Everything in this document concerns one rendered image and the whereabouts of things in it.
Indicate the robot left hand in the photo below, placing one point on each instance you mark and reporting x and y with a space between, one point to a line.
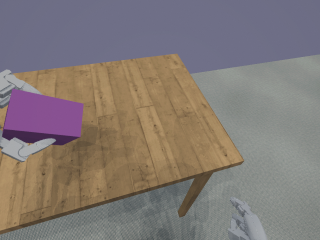
16 148

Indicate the robot right hand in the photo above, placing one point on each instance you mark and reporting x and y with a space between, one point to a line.
250 225

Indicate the table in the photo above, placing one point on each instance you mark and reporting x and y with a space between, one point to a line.
145 125

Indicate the sponge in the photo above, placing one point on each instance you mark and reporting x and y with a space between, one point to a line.
33 117

